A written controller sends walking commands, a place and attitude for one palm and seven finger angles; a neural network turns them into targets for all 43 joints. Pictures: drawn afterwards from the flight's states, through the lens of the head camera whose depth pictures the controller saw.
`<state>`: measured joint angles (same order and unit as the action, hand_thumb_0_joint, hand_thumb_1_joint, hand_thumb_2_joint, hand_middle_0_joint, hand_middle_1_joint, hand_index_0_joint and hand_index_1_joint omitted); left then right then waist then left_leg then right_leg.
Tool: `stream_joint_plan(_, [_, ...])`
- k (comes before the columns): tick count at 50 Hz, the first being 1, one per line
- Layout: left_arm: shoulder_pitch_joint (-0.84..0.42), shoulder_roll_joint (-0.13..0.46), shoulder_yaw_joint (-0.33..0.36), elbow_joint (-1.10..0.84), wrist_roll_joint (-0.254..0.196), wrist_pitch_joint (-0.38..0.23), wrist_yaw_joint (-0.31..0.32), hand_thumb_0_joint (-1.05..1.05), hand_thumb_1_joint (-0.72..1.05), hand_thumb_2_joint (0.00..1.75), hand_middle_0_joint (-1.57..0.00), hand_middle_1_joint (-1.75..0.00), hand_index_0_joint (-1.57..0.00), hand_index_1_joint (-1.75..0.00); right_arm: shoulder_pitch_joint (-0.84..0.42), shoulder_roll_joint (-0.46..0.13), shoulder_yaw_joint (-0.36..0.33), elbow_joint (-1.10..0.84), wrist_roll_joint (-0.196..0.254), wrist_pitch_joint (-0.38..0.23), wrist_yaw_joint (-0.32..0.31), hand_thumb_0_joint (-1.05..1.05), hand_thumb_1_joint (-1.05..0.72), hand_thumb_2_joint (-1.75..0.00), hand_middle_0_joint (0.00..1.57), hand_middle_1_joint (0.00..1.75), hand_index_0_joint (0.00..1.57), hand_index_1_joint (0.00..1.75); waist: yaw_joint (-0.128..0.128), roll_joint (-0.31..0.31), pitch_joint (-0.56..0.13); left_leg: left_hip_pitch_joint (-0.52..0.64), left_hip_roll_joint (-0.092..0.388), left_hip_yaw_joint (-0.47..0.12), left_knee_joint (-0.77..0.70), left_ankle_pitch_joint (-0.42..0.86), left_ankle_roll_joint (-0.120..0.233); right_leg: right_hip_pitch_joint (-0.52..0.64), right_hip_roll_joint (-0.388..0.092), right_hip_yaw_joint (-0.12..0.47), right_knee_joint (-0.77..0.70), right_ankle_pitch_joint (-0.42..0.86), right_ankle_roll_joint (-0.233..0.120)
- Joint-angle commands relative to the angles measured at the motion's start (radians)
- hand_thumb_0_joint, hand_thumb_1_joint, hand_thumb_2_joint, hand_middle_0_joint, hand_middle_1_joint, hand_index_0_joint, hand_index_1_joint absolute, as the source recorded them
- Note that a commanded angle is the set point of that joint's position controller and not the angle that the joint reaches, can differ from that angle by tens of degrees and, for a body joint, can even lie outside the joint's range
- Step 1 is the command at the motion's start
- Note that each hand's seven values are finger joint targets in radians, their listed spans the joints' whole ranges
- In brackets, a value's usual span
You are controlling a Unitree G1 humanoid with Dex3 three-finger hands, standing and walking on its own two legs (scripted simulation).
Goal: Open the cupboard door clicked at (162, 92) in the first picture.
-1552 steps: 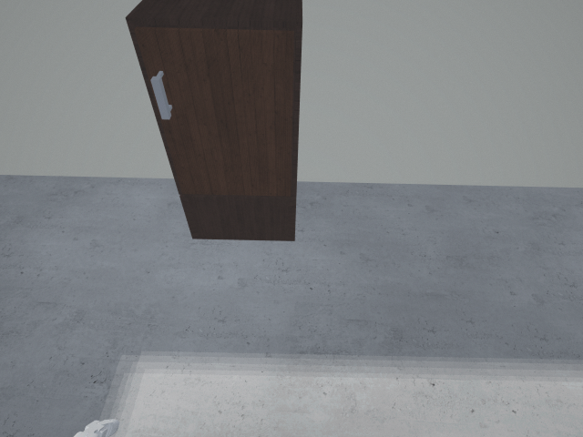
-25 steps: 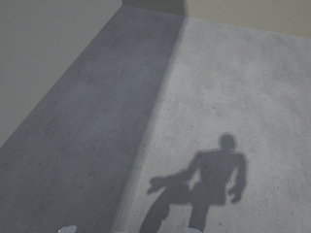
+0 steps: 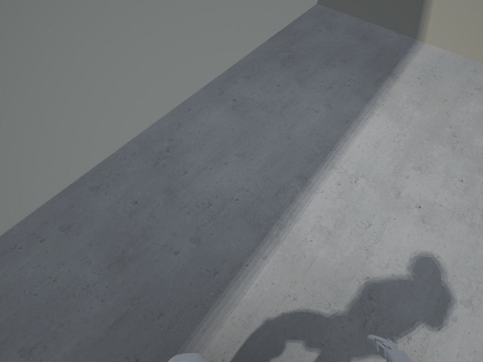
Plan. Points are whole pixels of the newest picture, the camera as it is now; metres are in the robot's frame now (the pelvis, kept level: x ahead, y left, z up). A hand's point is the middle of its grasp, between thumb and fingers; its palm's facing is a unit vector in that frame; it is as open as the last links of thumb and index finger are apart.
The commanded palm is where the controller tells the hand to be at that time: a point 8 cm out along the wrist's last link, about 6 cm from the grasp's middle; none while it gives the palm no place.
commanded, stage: turn to face it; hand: left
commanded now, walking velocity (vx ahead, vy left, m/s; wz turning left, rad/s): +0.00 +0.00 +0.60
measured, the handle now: out of the picture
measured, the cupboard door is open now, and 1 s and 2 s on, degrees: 41 41 41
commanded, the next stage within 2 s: none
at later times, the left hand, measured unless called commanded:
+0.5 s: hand out of the picture +0.06 +0.19 -0.14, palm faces +0.26 -0.92 -0.29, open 7.4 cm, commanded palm none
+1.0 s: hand out of the picture -0.02 +0.21 -0.15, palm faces +0.56 -0.78 -0.27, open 7.4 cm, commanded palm none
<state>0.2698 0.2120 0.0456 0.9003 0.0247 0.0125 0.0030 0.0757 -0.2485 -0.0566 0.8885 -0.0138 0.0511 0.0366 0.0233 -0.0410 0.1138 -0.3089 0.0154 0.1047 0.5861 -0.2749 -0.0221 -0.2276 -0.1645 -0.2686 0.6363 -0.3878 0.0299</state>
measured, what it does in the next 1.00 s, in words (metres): steps on the spot, turning left: right foot, then left foot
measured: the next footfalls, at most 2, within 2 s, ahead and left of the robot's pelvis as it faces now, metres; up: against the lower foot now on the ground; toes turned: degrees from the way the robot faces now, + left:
right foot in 0.40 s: +0.07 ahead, -0.15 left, +0.00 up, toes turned +12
left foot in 0.74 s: +0.02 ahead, +0.11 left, +0.00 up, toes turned +30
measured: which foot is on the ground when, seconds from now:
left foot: down 0.00-0.40, up 0.42-0.72, down 0.74-1.00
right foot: down 0.00-0.00, up 0.02-0.38, down 0.40-0.72, up 0.74-1.00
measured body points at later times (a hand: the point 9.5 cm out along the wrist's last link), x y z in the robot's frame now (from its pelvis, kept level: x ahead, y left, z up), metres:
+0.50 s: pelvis +0.01 -0.04 +0.01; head +0.06 -0.04 +0.45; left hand +0.05 +0.24 -0.12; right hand +0.14 -0.28 -0.15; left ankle -0.03 +0.08 -0.66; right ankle +0.03 -0.16 -0.73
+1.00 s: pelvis +0.02 -0.03 +0.01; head +0.05 +0.01 +0.45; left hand -0.05 +0.25 -0.13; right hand +0.24 -0.19 -0.13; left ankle -0.01 +0.09 -0.73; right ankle +0.11 -0.16 -0.69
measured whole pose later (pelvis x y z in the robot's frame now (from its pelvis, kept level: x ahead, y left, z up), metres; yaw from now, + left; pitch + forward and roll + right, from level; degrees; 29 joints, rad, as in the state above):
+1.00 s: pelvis +0.02 -0.03 +0.01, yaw +34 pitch +1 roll -1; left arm 0.15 0.27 0.07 0.86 0.02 0.06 0.00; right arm 0.15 -0.23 -0.05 0.89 -0.03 0.04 0.01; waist 0.00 -0.01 0.10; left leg -0.33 -0.02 -0.07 0.53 -0.21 0.01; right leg -0.43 -0.06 -0.01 0.88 -0.43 0.08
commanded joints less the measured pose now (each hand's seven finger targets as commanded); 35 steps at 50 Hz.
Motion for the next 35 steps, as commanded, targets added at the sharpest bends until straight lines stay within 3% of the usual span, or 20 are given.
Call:
stream_joint_plan(1, [-0.111,0.133,0.034,-0.147,-0.008,0.004,0.017,0.00,0.90,0.90,-0.20,-0.30,-0.20,-0.30,0.277,-0.293,-0.075,-0.002,-0.003,-0.025,-0.033,0.00,-0.90,-0.90,0.20,0.30,0.20,0.30,-0.144,0.258,-0.287,0.397,0.447,-0.534,-0.168,0.803,0.292,-0.390,0.046,0.231,0.508,-0.296,0.053])
stream_joint_plan(2, [-0.123,0.141,0.038,-0.152,-0.005,0.010,0.019,0.00,0.90,0.90,-0.20,-0.30,-0.20,-0.30,0.237,-0.274,-0.068,-0.014,-0.007,-0.027,-0.039,0.00,-0.90,-0.90,0.20,0.30,0.20,0.30,-0.123,0.188,-0.246,0.327,0.413,-0.469,-0.193,0.603,0.286,-0.399,0.034,0.257,0.549,-0.237,0.046])
stream_joint_plan(4, [-0.123,0.132,0.044,-0.107,-0.004,0.016,0.016,0.00,0.90,0.90,-0.20,-0.30,-0.20,-0.30,0.117,-0.208,-0.052,-0.047,-0.008,-0.032,-0.053,0.00,-0.90,-0.90,0.20,0.30,0.20,0.30,-0.074,0.236,-0.178,0.194,0.297,-0.400,-0.219,0.472,0.217,-0.373,0.040,0.284,0.548,-0.107,0.055])
stream_joint_plan(6, [-0.082,0.129,0.045,-0.088,-0.004,0.024,0.007,0.00,0.90,0.90,-0.20,-0.30,-0.20,-0.30,0.073,-0.184,-0.040,-0.057,-0.007,-0.037,-0.054,0.00,-0.90,-0.90,0.20,0.30,0.20,0.30,-0.036,0.199,-0.149,0.141,0.228,-0.338,-0.243,0.381,0.175,-0.333,0.059,0.282,0.513,-0.024,0.057])
stream_joint_plan(8, [-0.077,0.121,0.045,-0.085,-0.005,0.023,0.004,0.00,0.90,0.90,-0.20,-0.30,-0.20,-0.30,0.081,-0.183,-0.040,-0.056,-0.007,-0.040,-0.053,0.00,-0.90,-0.90,0.20,0.30,0.20,0.30,-0.032,0.164,-0.160,0.141,0.206,-0.332,-0.245,0.341,0.169,-0.301,0.077,0.273,0.437,-0.010,0.057])
stream_joint_plan(14, [-0.120,0.108,0.036,-0.114,-0.010,0.018,0.008,0.00,0.90,0.90,-0.20,-0.30,-0.20,-0.30,0.098,-0.195,-0.058,-0.052,-0.015,-0.029,-0.044,0.00,-0.90,-0.90,0.20,0.30,0.20,0.30,-0.046,0.197,-0.157,0.072,0.189,-0.421,-0.240,0.235,0.177,-0.160,0.134,0.248,0.155,-0.038,0.043])
stream_joint_plan(15, [-0.106,0.108,0.036,-0.113,-0.012,0.016,0.010,0.00,0.90,0.90,-0.20,-0.30,-0.20,-0.30,0.090,-0.200,-0.060,-0.054,-0.015,-0.026,-0.044,0.00,-0.90,-0.90,0.20,0.30,0.20,0.30,-0.039,0.224,-0.159,0.044,0.182,-0.437,-0.229,0.240,0.174,-0.112,0.147,0.245,0.105,-0.029,0.039])
stream_joint_plan(17, [-0.042,0.118,0.042,-0.099,-0.015,0.008,0.013,0.00,0.90,0.90,-0.20,-0.30,-0.20,-0.30,0.056,-0.193,-0.063,-0.067,-0.009,-0.022,-0.042,0.00,-0.90,-0.90,0.20,0.30,0.20,0.30,-0.003,0.194,-0.167,-0.040,0.147,-0.433,-0.179,0.214,0.145,0.036,0.164,0.235,-0.062,0.075,0.030])
stream_joint_plan(18, [0.002,0.148,0.050,-0.092,-0.013,0.000,0.017,0.00,0.90,0.90,-0.20,-0.30,-0.20,-0.30,0.041,-0.171,-0.063,-0.077,-0.001,-0.021,-0.040,0.00,-0.90,-0.90,0.20,0.30,0.20,0.30,0.024,0.134,-0.168,-0.127,0.105,-0.416,-0.125,0.136,0.109,0.152,0.133,0.262,-0.202,0.138,0.021])
stream_joint_plan(19, [0.039,0.222,0.067,-0.088,0.001,-0.010,0.026,0.00,0.90,0.90,-0.20,-0.30,-0.20,-0.30,0.050,-0.109,-0.055,-0.087,0.007,-0.020,-0.034,0.00,-0.90,-0.90,0.20,0.30,0.20,0.30,0.044,-0.081,-0.190,-0.281,-0.005,-0.305,0.058,-0.070,0.040,0.277,-0.072,0.470,-0.367,0.049,-0.036])
stream_joint_plan(20, [0.027,0.289,0.074,-0.099,0.009,-0.011,0.029,0.00,0.90,0.90,-0.20,-0.30,-0.20,-0.30,0.029,-0.083,-0.051,-0.109,0.005,-0.023,-0.030,0.00,-0.90,-0.90,0.20,0.30,0.20,0.30,0.054,-0.289,-0.160,-0.339,-0.100,-0.133,0.339,-0.323,-0.021,0.192,-0.317,0.695,-0.427,0.105,-0.151])
stream_joint_plan(21, [-0.017,0.263,0.059,-0.113,0.001,-0.010,0.031,0.00,0.90,0.90,-0.20,-0.30,-0.20,-0.30,0.037,-0.123,-0.056,-0.099,-0.005,-0.018,-0.023,0.00,-0.90,-0.90,0.20,0.30,0.20,0.30,0.024,-0.193,-0.139,-0.303,-0.037,-0.178,0.519,-0.314,-0.009,0.080,-0.320,0.628,-0.401,0.153,-0.192])
stream_joint_plan(22, [-0.093,0.205,0.046,-0.129,-0.001,-0.015,0.032,0.00,0.90,0.90,-0.20,-0.30,-0.20,-0.30,0.082,-0.111,-0.059,-0.072,-0.007,-0.009,-0.017,0.00,-0.90,-0.90,0.20,0.30,0.20,0.30,-0.025,-0.157,-0.121,-0.296,-0.017,-0.186,0.600,-0.218,-0.014,0.040,-0.240,0.519,-0.391,0.145,-0.179])
stream_joint_plan(23, [-0.131,0.181,0.046,-0.137,-0.004,-0.012,0.034,0.00,0.90,0.90,-0.20,-0.30,-0.20,-0.30,0.096,-0.094,-0.062,-0.052,-0.005,0.001,-0.015,0.00,-0.90,-0.90,0.20,0.30,0.20,0.30,-0.043,-0.206,-0.127,-0.293,-0.004,-0.157,0.635,-0.185,-0.026,0.048,-0.194,0.459,-0.366,0.231,-0.156])
stream_joint_plan(25, [-0.136,0.153,0.032,-0.136,-0.006,-0.017,0.031,0.00,0.90,0.90,-0.20,-0.30,-0.20,-0.30,0.086,-0.088,-0.048,-0.045,-0.002,0.002,-0.008,0.00,-0.90,-0.90,0.20,0.30,0.20,0.30,-0.049,-0.217,-0.111,-0.287,0.017,-0.115,0.587,-0.150,-0.049,0.095,-0.139,0.303,-0.305,0.487,-0.145])
stream_joint_plan(28, [-0.045,0.179,0.044,-0.105,-0.001,-0.021,0.032,0.00,0.90,0.90,-0.20,-0.30,-0.20,-0.30,0.018,-0.057,-0.033,-0.057,0.005,-0.004,-0.004,0.00,-0.90,-0.90,0.20,0.30,0.20,0.30,-0.001,-0.147,-0.135,-0.244,0.012,-0.052,0.357,-0.173,-0.059,0.217,-0.153,0.244,-0.234,0.704,-0.142])
stream_joint_plan(31, [0.006,0.223,0.057,-0.080,0.004,-0.018,0.029,0.00,0.90,0.90,-0.20,-0.30,-0.20,-0.30,-0.009,-0.040,-0.021,-0.065,0.007,-0.014,-0.003,0.00,-0.90,-0.90,0.20,0.30,0.20,0.30,0.025,-0.159,-0.146,-0.162,-0.005,-0.003,0.171,-0.173,-0.046,0.235,-0.180,0.228,-0.171,0.772,-0.141])
stream_joint_plan(33, [-0.002,0.229,0.060,-0.076,0.002,-0.016,0.024,0.00,0.90,0.90,-0.20,-0.30,-0.20,-0.30,0.030,-0.055,-0.022,-0.059,0.007,-0.021,-0.004,0.00,-0.90,-0.90,0.20,0.30,0.20,0.30,0.004,-0.160,-0.166,-0.064,-0.023,0.012,0.024,-0.091,-0.032,0.209,-0.169,0.195,-0.096,0.751,-0.105])
stream_joint_plan(34, [-0.012,0.228,0.063,-0.081,-0.006,-0.015,0.019,0.00,0.90,0.90,-0.20,-0.30,-0.20,-0.30,0.075,-0.073,-0.028,-0.048,0.003,-0.024,-0.006,0.00,-0.90,-0.90,0.20,0.30,0.20,0.30,-0.025,-0.136,-0.179,0.036,-0.033,0.012,-0.061,0.018,-0.021,0.143,-0.154,0.160,-0.035,0.702,-0.072])
stream_joint_plan(35, [-0.028,0.209,0.060,-0.090,-0.014,-0.010,0.016,0.00,0.90,0.90,-0.20,-0.30,-0.20,-0.30,0.148,-0.122,-0.041,-0.030,-0.001,-0.029,-0.008,0.00,-0.90,-0.90,0.20,0.30,0.20,0.30,-0.070,-0.047,-0.217,0.204,0.021,-0.055,-0.137,0.194,0.006,0.015,-0.135,0.128,0.094,0.553,-0.028])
